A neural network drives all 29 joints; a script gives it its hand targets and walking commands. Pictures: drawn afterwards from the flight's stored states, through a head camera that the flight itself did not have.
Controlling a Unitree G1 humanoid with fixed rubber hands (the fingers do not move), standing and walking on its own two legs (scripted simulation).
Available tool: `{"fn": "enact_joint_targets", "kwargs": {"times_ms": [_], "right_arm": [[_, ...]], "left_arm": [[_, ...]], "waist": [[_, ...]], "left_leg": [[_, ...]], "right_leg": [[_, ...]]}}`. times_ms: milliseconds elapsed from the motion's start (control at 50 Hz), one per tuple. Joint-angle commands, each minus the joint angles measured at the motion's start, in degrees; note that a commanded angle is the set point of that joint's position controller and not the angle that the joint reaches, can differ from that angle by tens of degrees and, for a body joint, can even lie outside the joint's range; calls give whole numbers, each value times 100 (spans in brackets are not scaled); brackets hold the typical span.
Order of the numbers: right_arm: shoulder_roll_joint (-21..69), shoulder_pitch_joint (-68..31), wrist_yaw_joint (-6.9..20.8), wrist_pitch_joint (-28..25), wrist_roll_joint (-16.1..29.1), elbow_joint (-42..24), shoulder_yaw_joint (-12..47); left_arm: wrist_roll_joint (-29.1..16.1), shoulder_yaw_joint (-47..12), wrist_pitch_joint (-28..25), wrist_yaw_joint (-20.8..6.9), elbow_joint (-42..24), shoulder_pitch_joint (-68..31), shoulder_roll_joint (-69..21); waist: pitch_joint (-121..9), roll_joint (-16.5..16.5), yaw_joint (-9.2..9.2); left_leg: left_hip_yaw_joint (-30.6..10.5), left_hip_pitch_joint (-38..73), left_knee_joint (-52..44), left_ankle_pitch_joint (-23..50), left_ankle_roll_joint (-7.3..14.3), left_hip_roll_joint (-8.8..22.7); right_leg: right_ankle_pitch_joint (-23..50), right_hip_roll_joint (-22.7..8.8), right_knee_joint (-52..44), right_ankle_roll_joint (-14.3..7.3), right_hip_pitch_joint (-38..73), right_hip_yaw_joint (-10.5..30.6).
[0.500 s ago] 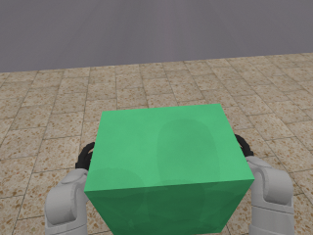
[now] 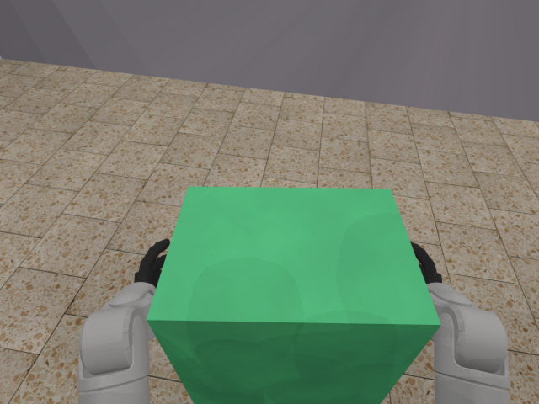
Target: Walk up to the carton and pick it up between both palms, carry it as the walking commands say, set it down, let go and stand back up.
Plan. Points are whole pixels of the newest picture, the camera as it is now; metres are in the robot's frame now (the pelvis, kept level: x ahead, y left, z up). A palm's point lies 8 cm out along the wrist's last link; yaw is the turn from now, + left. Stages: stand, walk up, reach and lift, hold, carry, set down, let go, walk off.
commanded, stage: carry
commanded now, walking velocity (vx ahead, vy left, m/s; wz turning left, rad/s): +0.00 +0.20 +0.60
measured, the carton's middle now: (286, 305) +0.26 +0.00 +0.02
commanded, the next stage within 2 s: none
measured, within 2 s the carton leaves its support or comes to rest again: neither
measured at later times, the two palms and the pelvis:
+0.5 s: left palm out of the picture +0.14 +0.47 +0.06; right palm (206, 315) +0.23 +0.11 +0.06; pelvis -0.06 +0.22 -0.01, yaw +13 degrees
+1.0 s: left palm out of the picture -0.01 +0.64 +0.08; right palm (5, 331) +0.19 +0.33 +0.09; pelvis -0.14 +0.36 +0.01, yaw +33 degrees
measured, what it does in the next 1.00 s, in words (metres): steps to the left, turning left: right foot, then left foot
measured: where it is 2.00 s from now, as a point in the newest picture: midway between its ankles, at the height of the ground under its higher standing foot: outside the picture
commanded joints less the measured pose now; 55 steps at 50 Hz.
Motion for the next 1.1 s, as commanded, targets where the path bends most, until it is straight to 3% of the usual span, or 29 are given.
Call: {"fn": "enact_joint_targets", "kwargs": {"times_ms": [0, 40, 60, 80, 100, 120, 140, 160, 180, 200, 240, 260, 280, 300, 320, 340, 420, 500, 560, 580, 600, 620, 720, 820, 900, 960, 980, 1000, 1080], "right_arm": [[4539, -2993, 1343, -79, 1954, -1654, 4487], [4540, -2765, 1276, -106, 1892, -1606, 4474], [4558, -2874, 1318, -81, 1948, -1709, 4534], [4225, -2821, 1351, -62, 1890, -1643, 4478], [4148, -3342, 1347, -28, 2076, -1807, 4598], [4123, -3529, 1358, 9, 1997, -1774, 4690], [4494, -3855, 1393, -93, 2238, -2452, 4939], [4560, -3827, 1365, -39, 2262, -2004, 4797], [4743, -4006, 1420, -7, 2324, -1967, 4776], [4264, -3603, 1333, -99, 2241, -2023, 4670], [4134, -3392, 1308, -227, 2036, -2009, 4759], [4073, -2844, 1309, -80, 1835, -1534, 4539], [4052, -2587, 1297, -48, 1805, -1580, 4383], [4266, -3000, 1378, -45, 1973, -1667, 4474], [4450, -2863, 1384, -26, 2034, -1287, 4424], [4526, -3027, 1373, -95, 1986, -1503, 4476], [4335, -3483, 1328, -11, 1902, -1686, 4437], [4114, -3159, 1225, -64, 1797, -1813, 4349], [4326, -2723, 1183, -52, 1802, -1680, 4502], [4584, -3041, 1173, -40, 1917, -1672, 4579], [4568, -2897, 1188, -26, 1900, -1748, 4719], [4431, -2994, 1112, -54, 1925, -1845, 4761], [4193, -3718, 1185, -105, 2207, -2317, 5004], [4418, -3389, 1103, -61, 2168, -2140, 4839], [4523, -3016, 1250, 55, 2132, -1469, 4772], [4693, -2249, 1360, 37, 2058, -765, 4608], [4703, -2402, 1324, 12, 2095, -889, 4602], [4734, -2194, 1318, -10, 1944, -798, 4522], [4472, -3025, 1229, -133, 1816, -1927, 4538]], "left_arm": [[-1912, -4819, -200, -1033, -1374, -3019, -4978], [-1941, -4934, -223, -1030, -1316, -2872, -5044], [-1921, -5010, -243, -1030, -1381, -3000, -4989], [-1687, -4884, -268, -1016, -1175, -2769, -4603], [-1621, -4731, -387, -1003, -1317, -3194, -4416], [-1444, -4207, -374, -923, -1426, -3990, -4051], [-1355, -4122, -402, -892, -968, -2744, -4263], [-1376, -4226, -335, -879, -1167, -2865, -4569], [-1273, -4028, -265, -864, -979, -2726, -4882], [-1579, -4287, -295, -885, -1333, -2774, -5011], [-1295, -4178, -330, -932, -1389, -3832, -3837], [-1306, -4270, -192, -939, -1275, -3301, -3928], [-1343, -4416, -103, -949, -868, -2641, -4223], [-1376, -4512, -115, -973, -1076, -2612, -4436], [-1459, -4630, -112, -986, -1319, -2916, -4369], [-1596, -4813, -122, -1013, -1413, -3183, -4523], [-1890, -4755, -90, -1138, -1274, -3327, -4804], [-2007, -4784, -126, -1126, -970, -3024, -5035], [-1987, -4644, -201, -1115, -1253, -2927, -4921], [-1904, -4569, -249, -1146, -1442, -2988, -4845], [-1857, -4539, -346, -1109, -1843, -3299, -4677], [-1747, -4268, -307, -1123, -1508, -2858, -4434], [-1399, -3826, -341, -1122, -991, -2577, -4066], [-1637, -4068, -217, -1152, -1386, -2645, -4467], [-1496, -4102, -242, -1118, -1597, -2504, -4232], [-1396, -4373, -189, -1048, -1841, -2653, -4061], [-1463, -4501, -195, -1068, -1913, -2612, -4280], [-1488, -4553, -237, -1103, -1765, -2750, -4263], [-1905, -4823, -194, -1216, -1530, -2951, -4795]], "waist": [[-2368, 573, -73], [-2609, 956, 16], [-2457, 1590, 78], [-2173, 2565, 307], [-2217, 124, 525], [-2880, -3812, 298], [-1832, -2653, 189], [-1834, -1006, 52], [-2064, -925, -61], [-2217, -341, -172], [-2053, -1367, -258], [-1988, -1838, -166], [-1942, -1495, -189], [-2006, -164, -185], [-1662, 1916, -74], [-1855, 2414, -105], [-1784, 1354, -120], [-2012, 1959, -56], [-2524, 1130, -4], [-2473, 397, 110], [-2583, -1524, 125], [-2583, -2323, 78], [-1669, -1293, 12], [-1559, -1574, 28], [-1582, -2103, 58], [-1919, -32, -191], [-2005, 1569, -124], [-2193, 1991, -187], [-2132, 1574, -172]], "left_leg": [[-2320, 2760, -2227, 1886, -403, 1343], [-2192, 2912, -2547, 3101, -1296, 1065], [-1501, 2244, -3081, 4009, -2460, 672], [-476, -355, -3040, 5021, -4462, 114], [568, -693, 477, 2341, -4784, -975], [-869, -1064, 4590, -1831, -2790, 177], [-2172, -1435, 5201, -1614, -1835, 1006], [-2355, -709, 4881, -1080, -1373, 1127], [-1653, -1109, 4225, -954, -1261, 960], [-1260, -1196, 2814, -424, -1357, 873], [-629, 532, 169, -584, -935, 1128], [31, 1012, -339, -381, -1065, 603], [-239, 1578, -1301, -152, -1114, 520], [-708, 2011, -1781, 873, -1076, 683], [-2718, 2221, -1889, 3092, -572, 1632], [-3549, 1882, -2070, 4200, -117, 1777], [-1986, 1762, -1175, 4474, -53, 1060], [-2427, 2129, -1248, 5025, 19, 1184], [-2144, 1910, -907, 4226, -92, 934], [-1726, 848, -386, 3209, -315, 772], [-1141, -236, 554, 282, -655, 74], [-1135, -1224, 1900, -1586, -907, -189], [-912, -1341, 2863, -802, -1035, 581], [210, -786, 1323, -517, -1340, 478], [781, 425, -139, -193, -1333, 244], [-270, 2105, -2027, 1736, -682, 593], [-1659, 2843, -1771, 4812, -241, 1547], [-2520, 3202, -1615, 5860, 105, 1945], [-1693, 2586, -1565, 3705, 40, 1526]], "right_leg": [[542, 237, -172, -79, -565, -44], [352, 304, -911, -9, -57, -243], [-143, 582, -2036, -71, 1016, -1008], [-835, 506, -4004, -390, 3879, -1285], [509, -504, -6193, -1257, 4542, -668], [1542, -3407, -5182, -1964, 3731, 2421], [2684, -3640, -5135, -2073, 2373, 2493], [3135, -2988, -4796, -1456, 2156, 1666], [3086, -3059, -4766, -1137, 3136, 1592], [3120, -2188, -4399, -898, 3447, 751], [4605, -1753, -3562, -400, 2301, -325], [4077, -1426, -3433, -286, 2071, -542], [2483, -998, -2496, -85, 1709, -826], [1363, -629, -2001, -59, 1268, -833], [-595, 45, -1148, 303, 212, -870], [-1037, 197, -449, 460, 60, -239], [-201, 239, -55, 196, -231, -40], [116, 492, -1114, -14, 82, -185], [1058, 510, -3162, -266, 1488, -19], [2289, -42, -4135, -337, 2696, 300], [3641, -1618, -4681, -834, 3776, 1852], [5686, -2623, -4238, -1339, 4372, 2604], [4384, -1897, -4585, -1468, 3300, 1160], [6160, -1668, -3851, -1049, 3403, -294], [4864, -1706, -3791, -622, 2745, -603], [3925, -960, -1727, 121, 1836, -1058], [756, -260, -779, 337, 742, -1151], [-910, 71, -307, 327, 11, -458], [-215, 64, -133, 98, -242, -183]]}}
